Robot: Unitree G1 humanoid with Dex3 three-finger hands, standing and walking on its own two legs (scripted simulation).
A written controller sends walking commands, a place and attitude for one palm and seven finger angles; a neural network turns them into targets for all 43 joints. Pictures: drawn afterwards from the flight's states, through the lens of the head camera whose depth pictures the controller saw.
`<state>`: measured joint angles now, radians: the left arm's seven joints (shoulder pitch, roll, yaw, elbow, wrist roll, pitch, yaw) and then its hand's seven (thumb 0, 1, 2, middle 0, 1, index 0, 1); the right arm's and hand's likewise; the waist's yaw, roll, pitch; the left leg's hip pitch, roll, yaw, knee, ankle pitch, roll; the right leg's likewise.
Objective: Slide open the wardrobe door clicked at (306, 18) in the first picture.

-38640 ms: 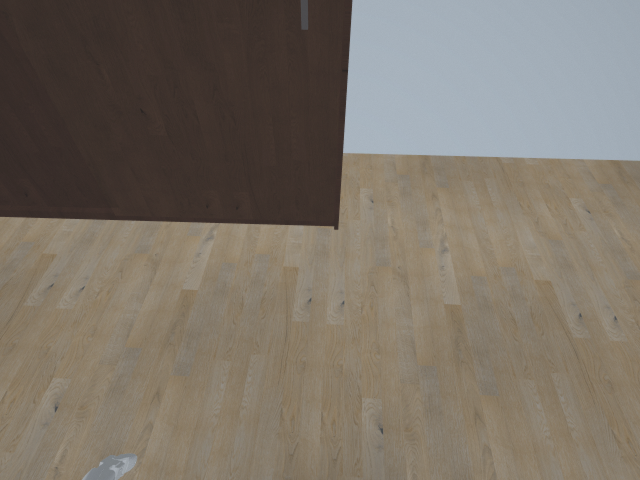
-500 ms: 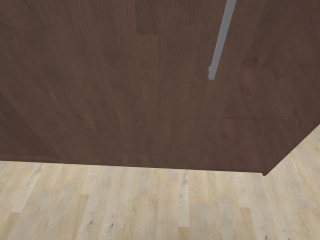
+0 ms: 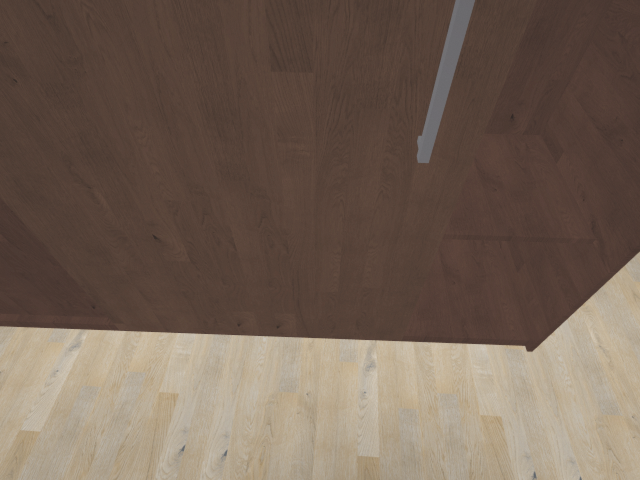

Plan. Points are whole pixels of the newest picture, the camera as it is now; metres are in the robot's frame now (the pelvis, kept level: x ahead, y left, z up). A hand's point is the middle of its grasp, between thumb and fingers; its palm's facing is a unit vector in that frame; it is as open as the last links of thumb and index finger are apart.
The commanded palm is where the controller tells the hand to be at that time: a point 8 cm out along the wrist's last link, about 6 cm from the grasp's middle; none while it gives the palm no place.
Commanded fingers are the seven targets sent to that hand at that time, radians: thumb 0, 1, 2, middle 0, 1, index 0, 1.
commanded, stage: look to check the result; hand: right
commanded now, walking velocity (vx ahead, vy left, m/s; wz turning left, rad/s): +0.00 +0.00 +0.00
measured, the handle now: (445, 60) +0.61 -0.13 +0.22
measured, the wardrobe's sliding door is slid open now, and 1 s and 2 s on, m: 0.43 0.43 0.43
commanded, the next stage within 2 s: stand and wait in 0.18 s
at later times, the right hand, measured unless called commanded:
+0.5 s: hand out of the picture +0.01 -0.16 -0.18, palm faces -0.01 +0.98 -0.18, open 7.3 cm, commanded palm none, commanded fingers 0.00 -0.90 -0.90 0.20 0.30 0.20 0.30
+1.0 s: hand out of the picture +0.00 -0.16 -0.18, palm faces +0.00 +0.98 -0.18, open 7.4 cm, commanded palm none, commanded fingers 0.00 -0.90 -0.90 0.20 0.30 0.20 0.30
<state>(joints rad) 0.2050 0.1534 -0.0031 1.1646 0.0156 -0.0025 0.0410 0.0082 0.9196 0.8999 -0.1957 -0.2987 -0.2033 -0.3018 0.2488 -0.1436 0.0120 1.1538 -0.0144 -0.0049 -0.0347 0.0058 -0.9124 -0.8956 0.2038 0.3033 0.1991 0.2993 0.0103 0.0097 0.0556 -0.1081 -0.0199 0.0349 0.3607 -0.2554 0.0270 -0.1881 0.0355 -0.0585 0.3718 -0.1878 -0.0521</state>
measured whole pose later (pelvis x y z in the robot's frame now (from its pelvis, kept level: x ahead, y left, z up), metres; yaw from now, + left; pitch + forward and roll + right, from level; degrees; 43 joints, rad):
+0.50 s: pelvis +0.01 +0.01 +0.00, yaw +0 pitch +0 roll +0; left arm 0.22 0.15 0.00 1.17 0.01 -0.01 0.04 0.01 0.92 0.90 -0.20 -0.30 -0.20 -0.30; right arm 0.25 -0.15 0.01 1.15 -0.01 -0.01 -0.04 0.01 -0.92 -0.90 0.20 0.30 0.20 0.30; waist 0.01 0.01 0.05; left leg -0.09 -0.02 0.04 0.35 -0.26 0.03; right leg -0.17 0.03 -0.06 0.36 -0.20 -0.04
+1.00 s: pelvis +0.01 +0.01 +0.00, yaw +0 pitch -1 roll +0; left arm 0.23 0.15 -0.01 1.18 0.01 -0.01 0.04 0.01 0.91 0.90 -0.20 -0.30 -0.20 -0.30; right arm 0.26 -0.15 0.01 1.15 -0.01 -0.01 -0.04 0.01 -0.91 -0.90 0.20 0.30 0.20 0.30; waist 0.01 0.01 0.04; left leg -0.07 -0.03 0.03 0.33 -0.26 0.04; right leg -0.15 0.03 -0.06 0.36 -0.19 -0.04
